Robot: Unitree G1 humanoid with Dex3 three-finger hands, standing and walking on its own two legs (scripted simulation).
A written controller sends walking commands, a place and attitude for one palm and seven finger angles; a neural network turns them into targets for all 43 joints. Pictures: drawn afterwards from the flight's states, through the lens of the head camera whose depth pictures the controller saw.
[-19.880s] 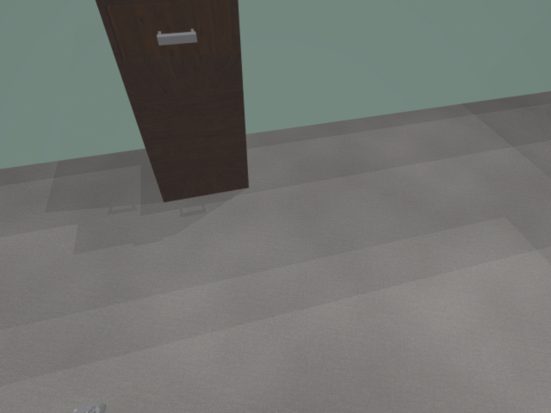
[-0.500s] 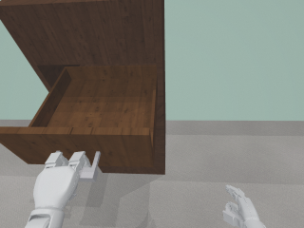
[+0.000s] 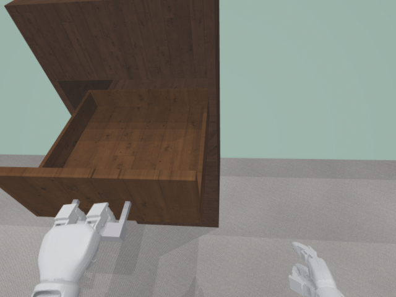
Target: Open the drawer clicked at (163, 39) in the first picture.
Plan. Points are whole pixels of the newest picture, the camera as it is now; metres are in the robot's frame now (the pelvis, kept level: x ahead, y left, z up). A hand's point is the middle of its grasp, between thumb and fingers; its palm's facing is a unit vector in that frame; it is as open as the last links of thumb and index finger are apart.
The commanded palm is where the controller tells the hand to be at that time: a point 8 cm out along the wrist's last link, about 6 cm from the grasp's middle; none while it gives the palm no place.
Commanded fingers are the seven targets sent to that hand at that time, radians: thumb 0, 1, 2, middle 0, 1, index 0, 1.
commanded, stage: open the thumb to release the handle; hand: left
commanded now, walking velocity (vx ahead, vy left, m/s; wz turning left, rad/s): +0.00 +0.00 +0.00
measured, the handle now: (95, 218) +0.24 +0.23 +0.06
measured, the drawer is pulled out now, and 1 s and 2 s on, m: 0.30 0.30 0.30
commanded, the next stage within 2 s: lift the hand off the handle in 0.44 s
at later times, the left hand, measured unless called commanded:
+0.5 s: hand (87, 252) +0.18 +0.23 +0.04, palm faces +0.04 -0.09 -0.99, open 12.9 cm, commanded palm +0.16 +0.23 +0.09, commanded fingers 0.00 -0.50 0.30 -0.30 -1.20 -0.30 -1.20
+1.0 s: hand (89, 242) +0.20 +0.22 +0.06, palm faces +0.07 -0.10 -0.99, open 13.7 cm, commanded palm +0.17 +0.22 +0.12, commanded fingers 0.00 -0.50 0.30 -0.30 -1.20 -0.30 -1.20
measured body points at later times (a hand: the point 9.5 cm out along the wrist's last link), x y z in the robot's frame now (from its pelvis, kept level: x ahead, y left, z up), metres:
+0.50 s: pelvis -0.01 -0.01 +0.01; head +0.00 -0.04 +0.46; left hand +0.18 +0.23 +0.10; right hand +0.21 -0.22 -0.09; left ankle -0.01 +0.11 -0.71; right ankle -0.02 -0.10 -0.71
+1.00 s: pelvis -0.01 +0.00 +0.01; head +0.00 -0.04 +0.46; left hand +0.19 +0.23 +0.11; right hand +0.20 -0.20 -0.09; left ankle -0.01 +0.11 -0.71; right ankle -0.02 -0.10 -0.71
